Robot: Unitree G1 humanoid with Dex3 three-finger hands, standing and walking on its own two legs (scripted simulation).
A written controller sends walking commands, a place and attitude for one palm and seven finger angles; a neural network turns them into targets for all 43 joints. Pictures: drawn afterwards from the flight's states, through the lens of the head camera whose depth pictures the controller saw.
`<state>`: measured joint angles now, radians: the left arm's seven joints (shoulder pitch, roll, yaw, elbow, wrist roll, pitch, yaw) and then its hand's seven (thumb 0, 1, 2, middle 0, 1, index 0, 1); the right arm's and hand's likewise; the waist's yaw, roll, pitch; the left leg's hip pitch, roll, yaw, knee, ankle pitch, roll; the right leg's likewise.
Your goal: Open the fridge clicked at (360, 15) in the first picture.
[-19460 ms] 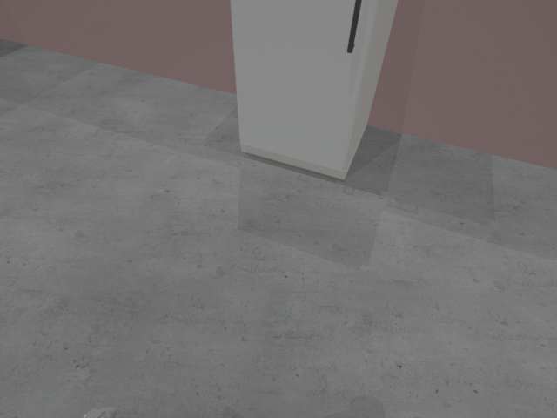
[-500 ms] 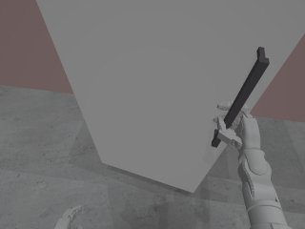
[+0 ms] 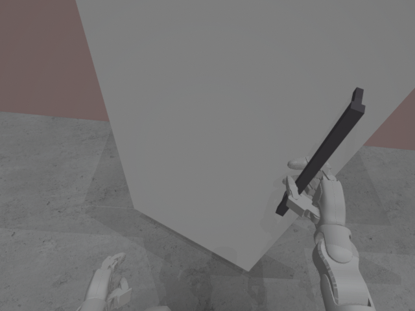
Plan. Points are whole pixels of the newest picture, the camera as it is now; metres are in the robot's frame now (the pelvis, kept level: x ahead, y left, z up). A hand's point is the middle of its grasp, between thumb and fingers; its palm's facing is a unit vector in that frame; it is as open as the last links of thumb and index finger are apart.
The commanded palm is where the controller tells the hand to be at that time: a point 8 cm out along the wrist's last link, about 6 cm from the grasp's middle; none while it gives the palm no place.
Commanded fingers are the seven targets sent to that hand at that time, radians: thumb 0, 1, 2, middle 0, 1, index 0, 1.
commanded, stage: walk backward, drawing the door open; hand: right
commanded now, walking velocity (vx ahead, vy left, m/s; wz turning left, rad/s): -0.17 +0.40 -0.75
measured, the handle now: (310, 165) +0.37 -0.15 +0.11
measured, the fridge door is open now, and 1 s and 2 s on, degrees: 25 61 71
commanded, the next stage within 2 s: stop walking and hold the door back in 1.14 s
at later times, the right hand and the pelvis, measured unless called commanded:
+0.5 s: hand (225, 274) +0.17 +0.00 +0.08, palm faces +0.16 +0.98 -0.14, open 5.8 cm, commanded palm +0.14 -0.04 +0.08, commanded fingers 0.00 -0.90 -0.90 0.45 1.40 0.45 1.40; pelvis -0.07 +0.17 +0.00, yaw -21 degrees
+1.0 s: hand out of the picture +0.10 +0.13 +0.08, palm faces +0.63 +0.76 -0.18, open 6.0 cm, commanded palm +0.05 +0.12 +0.08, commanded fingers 0.00 -0.90 -0.90 0.45 1.40 0.45 1.40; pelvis -0.03 +0.40 +0.01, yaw -45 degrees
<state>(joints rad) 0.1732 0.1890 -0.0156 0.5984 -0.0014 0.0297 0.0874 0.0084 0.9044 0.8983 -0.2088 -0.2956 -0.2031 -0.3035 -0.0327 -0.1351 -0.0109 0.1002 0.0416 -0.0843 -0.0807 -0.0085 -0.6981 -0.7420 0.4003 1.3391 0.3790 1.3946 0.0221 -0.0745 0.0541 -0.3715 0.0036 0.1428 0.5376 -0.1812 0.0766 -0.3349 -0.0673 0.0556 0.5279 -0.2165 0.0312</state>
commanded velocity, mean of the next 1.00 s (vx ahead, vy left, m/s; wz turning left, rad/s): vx -0.19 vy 0.40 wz -0.75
